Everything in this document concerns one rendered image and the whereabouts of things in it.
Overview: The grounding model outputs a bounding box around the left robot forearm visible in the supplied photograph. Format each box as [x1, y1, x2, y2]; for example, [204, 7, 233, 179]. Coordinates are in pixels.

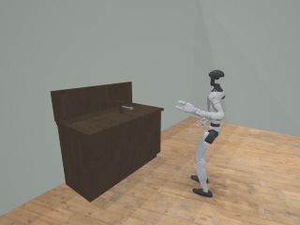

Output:
[193, 108, 223, 120]

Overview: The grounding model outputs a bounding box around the tap lever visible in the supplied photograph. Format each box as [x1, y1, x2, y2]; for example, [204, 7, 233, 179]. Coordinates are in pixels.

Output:
[122, 106, 133, 110]

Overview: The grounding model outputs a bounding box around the right robot hand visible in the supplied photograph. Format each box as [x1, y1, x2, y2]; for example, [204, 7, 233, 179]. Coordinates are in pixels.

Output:
[197, 117, 210, 129]

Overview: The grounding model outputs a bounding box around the robot torso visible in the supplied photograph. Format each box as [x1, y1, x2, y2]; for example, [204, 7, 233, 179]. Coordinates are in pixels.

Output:
[207, 89, 225, 138]

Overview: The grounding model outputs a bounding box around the counter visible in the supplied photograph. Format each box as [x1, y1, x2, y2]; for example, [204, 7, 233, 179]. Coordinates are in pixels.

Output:
[51, 82, 164, 202]

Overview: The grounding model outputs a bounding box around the robot left upper arm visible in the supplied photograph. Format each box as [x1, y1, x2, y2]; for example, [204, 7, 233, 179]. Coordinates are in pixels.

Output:
[208, 92, 224, 121]

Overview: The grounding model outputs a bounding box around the left robot hand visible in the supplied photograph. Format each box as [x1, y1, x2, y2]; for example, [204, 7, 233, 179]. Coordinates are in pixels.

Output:
[175, 100, 195, 113]

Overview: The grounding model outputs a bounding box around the robot right upper arm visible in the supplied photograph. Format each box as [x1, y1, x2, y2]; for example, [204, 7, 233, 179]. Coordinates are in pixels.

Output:
[223, 99, 227, 111]

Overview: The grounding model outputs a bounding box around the robot head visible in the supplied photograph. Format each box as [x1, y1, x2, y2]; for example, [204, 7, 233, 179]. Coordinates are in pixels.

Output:
[208, 69, 225, 92]

